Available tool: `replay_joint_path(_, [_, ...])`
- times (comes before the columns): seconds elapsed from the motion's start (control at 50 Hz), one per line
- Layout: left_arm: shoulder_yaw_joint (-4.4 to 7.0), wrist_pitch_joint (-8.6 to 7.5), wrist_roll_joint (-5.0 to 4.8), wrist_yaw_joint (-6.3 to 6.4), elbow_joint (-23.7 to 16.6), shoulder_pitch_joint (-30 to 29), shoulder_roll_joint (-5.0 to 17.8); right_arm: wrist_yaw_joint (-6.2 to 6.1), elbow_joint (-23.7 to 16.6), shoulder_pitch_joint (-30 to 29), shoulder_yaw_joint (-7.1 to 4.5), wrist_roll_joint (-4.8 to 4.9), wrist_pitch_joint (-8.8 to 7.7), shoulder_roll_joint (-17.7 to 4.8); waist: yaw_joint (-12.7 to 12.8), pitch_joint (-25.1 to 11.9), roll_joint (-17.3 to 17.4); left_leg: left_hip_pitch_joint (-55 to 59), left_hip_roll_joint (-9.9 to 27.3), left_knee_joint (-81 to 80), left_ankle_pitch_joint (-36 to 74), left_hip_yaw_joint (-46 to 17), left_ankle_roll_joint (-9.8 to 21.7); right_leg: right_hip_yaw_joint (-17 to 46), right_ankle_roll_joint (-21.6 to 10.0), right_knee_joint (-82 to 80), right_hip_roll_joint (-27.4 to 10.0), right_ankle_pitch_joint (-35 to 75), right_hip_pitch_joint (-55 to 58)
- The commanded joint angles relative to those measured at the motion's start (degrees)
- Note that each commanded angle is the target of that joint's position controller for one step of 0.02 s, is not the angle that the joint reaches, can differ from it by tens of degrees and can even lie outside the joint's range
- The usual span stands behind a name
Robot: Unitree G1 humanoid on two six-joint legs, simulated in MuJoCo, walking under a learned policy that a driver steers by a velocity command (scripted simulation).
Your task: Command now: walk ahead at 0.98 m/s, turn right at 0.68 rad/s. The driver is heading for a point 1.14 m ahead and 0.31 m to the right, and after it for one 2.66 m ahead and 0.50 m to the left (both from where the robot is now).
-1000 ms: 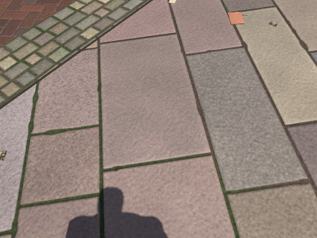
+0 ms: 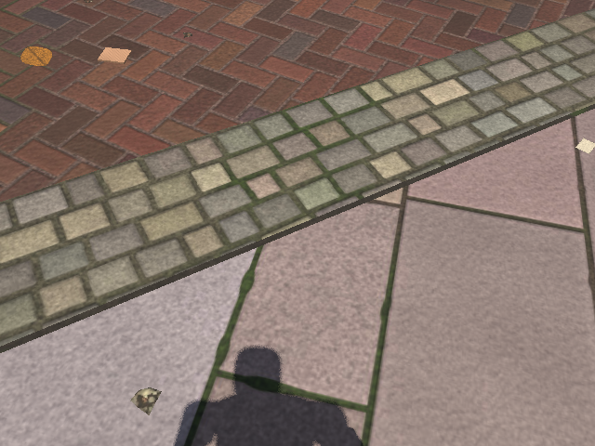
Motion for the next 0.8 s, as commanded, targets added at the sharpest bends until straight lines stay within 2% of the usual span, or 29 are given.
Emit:
replay_joint_path(0.02, [-0.55,-1.12,0.21,-0.38,-5.2,-6.0,2.0,-1.76,-2.7,-2.6,-0.43,0.24,-0.47,-7.1,2.6,5.1,5.5,-8.1,12.6,-1.3,65.3,3.7,-7.2,-7.8,-2.3,-10.6,4.3,1.5,9.2])
replay_joint_path(0.06, [-0.04,-0.47,0.2,-0.23,-4.3,-0.7,4.5,-3.7,-3.1,-3.7,-1.08,0.04,0.23,-10.8,6.7,0.1,8.5,-3.6,15.4,7.0,86.5,4.0,-7.3,-10.3,-3.6,-13.5,7.8,0.1,18.1])
replay_joint_path(0.1, [1.95,0.54,0.24,0.48,0.1,16.7,9.2,-4.79,-5.1,-9.5,-2.44,-0.78,1.92,-14.7,16.1,-7.5,10.7,-4.9,17.8,26.9,96.2,2.4,-6.5,-8.5,-6.0,-13.2,10.3,-7.0,34.5])
replay_joint_path(0.12, [3.62,0.69,0.28,1.21,4.0,30.1,12.0,-4.58,-6.9,-14.9,-3.03,-1.16,2.81,-15.9,22.7,-10.7,9.1,-12.6,17.7,46.1,89.1,0.2,-5.2,-2.9,-9.4,-16.2,8.6,-11.4,46.7])
replay_joint_path(0.14, [4.71,0.45,-0.95,2.18,5.7,33.2,12.4,-2.84,-7.2,-19.3,-2.78,-0.65,3.27,-13.0,24.2,-7.7,0.4,-24.2,8.5,72.6,42.2,0.6,-3.8,2.5,-13.0,-23.9,5.8,-11.0,53.2])
replay_joint_path(0.16, [4.13,0.62,-0.81,2.42,6.8,26.2,11.4,-1.18,-10.9,-22.6,0.52,-1.93,1.85,-1.9,15.1,1.4,-12.0,-47.3,-0.6,90.9,-6.5,-5.5,-2.9,12.5,-14.1,-16.7,4.7,-1.6,52.4])
replay_joint_path(0.18, [4.01,0.45,0.9,2.66,3.4,18.5,13.6,-0.38,-17.5,-16.0,1.81,-0.03,0.38,0.3,5.6,-7.1,-14.1,-62.3,-0.6,94.7,-7.7,-17.9,-4.9,40.6,-24.0,-28.1,-3.8,-12.5,60.3])
replay_joint_path(0.2, [4.11,0.17,1.56,3.09,1.4,16.1,11.7,0.09,-17.7,-15.1,2.28,-1.53,-1.47,-3.5,5.2,-7.1,-4.6,-64.0,3.0,87.9,-4.1,-21.9,-3.6,52.2,-23.0,-42.3,-9.2,-33.4,57.2])
replay_joint_path(0.22, [3.52,-0.14,1.89,3.12,1.1,13.7,8.4,0.2,-16.2,-17.1,1.3,-1.82,-1.74,-7.6,3.2,-1.1,7.4,-61.3,5.9,82.2,0.6,-21.1,-3.7,48.1,-18.8,-46.3,-7.7,-39.9,47.6])
replay_joint_path(0.24, [3.26,-0.93,1.53,3.37,0.9,11.8,8.7,0.17,-16.6,-16.9,1.59,-2.81,-1.16,-7.6,0.2,1.8,8.1,-58.7,7.6,76.8,1.7,-20.9,-4.7,45.6,-17.7,-46.8,-6.6,-36.7,39.9])
replay_joint_path(0.26, [3.04,-2.2,1.06,3.75,0.4,11.3,8.7,0.06,-16.5,-17.7,1.95,-3.64,0.23,-7.6,-0.8,3.9,9.6,-56.2,9.5,72.7,2.4,-20.8,-6.1,41.7,-16.7,-46.9,-3.9,-32.8,33.9])
replay_joint_path(0.28, [2.55,-3.28,0.62,3.93,0.5,10.8,7.9,0.19,-17.2,-19.0,2.37,-3.68,1.7,-7.2,-1.6,5.7,10.4,-52.6,11.2,67.3,3.6,-19.7,-7.3,36.8,-15.6,-47.9,-1.2,-30.4,26.8])
replay_joint_path(0.32, [3.16,-4.8,0.59,3.8,-0.5,11.1,10.2,0.69,-19.7,-23.9,2.99,-3.14,2.86,-7.0,-0.3,6.4,7.8,-46.3,12.5,54.1,9.2,-16.2,-9.0,30.1,-14.6,-49.8,2.6,-20.3,19.6])
replay_joint_path(0.34, [3.34,-5.08,0.51,3.79,-0.2,12.5,9.8,0.85,-21.0,-27.7,3.26,-2.32,2.79,-6.9,1.5,6.9,6.8,-44.4,12.6,47.1,13.2,-15.4,-9.5,27.6,-13.7,-49.2,3.9,-13.4,19.5])
replay_joint_path(0.38, [3.98,-4.88,-0.2,3.31,0.1,14.7,10.3,1.03,-22.8,-32.5,4.19,-0.97,2.77,-4.5,5.2,4.7,3.9,-40.4,10.5,34.2,22.0,-13.7,-8.8,24.1,-10.5,-46.8,6.6,-4.5,23.6])
replay_joint_path(0.42, [4.71,-4.57,-0.34,2.8,0.2,16.9,11.6,0.91,-23.9,-34.2,4.27,-0.2,2.59,-4.4,8.2,1.5,0.3,-38.9,7.8,27.3,26.3,-12.7,-7.6,24.9,-8.8,-44.2,5.6,5.4,31.4])
replay_joint_path(0.46, [5.2,-4.38,-0.11,2.94,-0.5,16.2,12.1,0.51,-24.3,-33.6,3.76,-0.07,2.19,-5.8,7.8,-0.5,-1.5,-35.2,6.2,20.9,25.8,-13.9,-6.6,25.8,-6.9,-40.3,4.5,10.4,36.9])
replay_joint_path(0.5, [5.77,-4.62,0.34,3.05,-1.4,14.0,14.3,-0.52,-22.0,-24.8,1.71,0.03,1.69,-10.4,3.4,-7.2,-1.8,-23.4,3.4,18.8,19.7,-15.1,-5.5,26.4,-4.0,-28.8,4.5,23.1,40.8])
replay_joint_path(0.52, [6.23,-4.79,0.56,2.81,-2.3,10.6,16.5,-1.27,-19.6,-14.4,0.27,0.25,1.37,-13.2,-3.4,-12.6,-1.9,-12.5,4.1,19.2,15.5,-15.2,-4.8,25.6,-3.0,-17.1,5.5,24.0,38.4])
replay_joint_path(0.54, [5.67,-5.45,0.85,2.67,-3.7,6.8,14.2,-2.37,-16.4,-0.8,-1.51,-0.48,1.12,-16.8,-10.2,-18.7,-0.6,2.2,9.5,22.9,7.3,-18.9,-3.8,23.6,-2.3,-1.7,7.6,15.9,29.6])
replay_joint_path(0.56, [2.83,-6.01,0.54,2.94,-6.1,6.9,3.4,-3.02,-14.4,7.6,-2.65,-3.07,0.9,-20.1,-9.9,-23.8,13.8,14.5,25.2,19.4,-13.1,-37.6,-1.9,18.1,-2.3,17.3,12.0,-28.2,14.9])
replay_joint_path(0.58, [1.3,-5.83,-1.66,2.6,-9.4,14.2,2.5,-2.1,-15.2,-0.3,-3.53,-3.2,1.21,-22.9,-1.4,-27.5,29.4,14.0,32.9,4.8,-22.8,-70.6,4.4,14.1,-1.5,26.5,12.5,-31.4,3.7])
replay_joint_path(0.6, [1.4,-4.5,0.24,3.19,-6.5,11.5,6.3,-1.38,-17.1,-8.5,-2.78,-2.77,1.55,-15.1,-1.0,-17.8,16.3,5.2,29.1,3.7,-32.0,-64.0,5.3,12.4,-1.9,28.2,6.8,-24.2,0.4])
replay_joint_path(0.62, [1.52,-3.98,1.57,2.5,-6.6,7.8,7.4,-0.93,-16.8,-11.1,-1.76,-2.13,1.79,-10.4,-1.0,-11.1,8.1,-3.1,25.6,4.7,-22.5,-52.0,4.7,10.5,-1.1,25.2,4.9,-19.7,1.5])
replay_joint_path(0.64, [1.39,-3.64,2.34,1.8,-7.2,4.6,7.1,-0.62,-15.0,-10.0,-1.45,-2.4,1.76,-9.0,-1.0,-8.0,3.8,-8.7,23.0,5.0,-11.2,-44.3,3.9,10.4,-0.6,22.5,3.7,-19.1,3.2])
replay_joint_path(0.68, [0.39,-2.77,3.26,0.38,-9.7,2.2,4.2,-0.49,-10.2,-5.5,-0.76,-1.73,0.85,-7.0,0.6,-4.3,6.0,-15.0,19.5,3.6,-2.2,-35.1,2.9,12.0,-0.1,18.1,2.0,-19.6,4.5])
replay_joint_path(0.72, [-0.45,-1.96,3.28,0.07,-11.5,-0.5,3.1,0.18,-7.6,-3.1,-0.51,-0.53,-0.23,-6.3,1.3,-2.2,5.8,-16.1,18.6,1.5,4.2,-30.3,2.8,12.8,0.2,15.9,2.1,-19.7,1.8])
replay_joint_path(0.74, [-0.79,-1.81,3.24,-0.13,-12.9,-1.4,3.3,0.34,-7.3,-3.0,-0.79,-0.3,-0.73,-8.0,2.1,-1.4,7.1,-16.8,19.8,0.2,6.8,-29.3,3.8,13.1,0.5,13.5,2.0,-17.9,0.3])
replay_joint_path(0.8, [-1.51,-2.02,3.03,-0.68,-16.6,-9.8,5.5,0.42,-6.7,-3.5,-1.15,-0.15,-1.09,-10.0,2.2,2.8,5.3,-20.6,17.8,-5.6,11.7,-19.8,3.5,10.1,1.5,-1.0,1.8,-10.0,1.9])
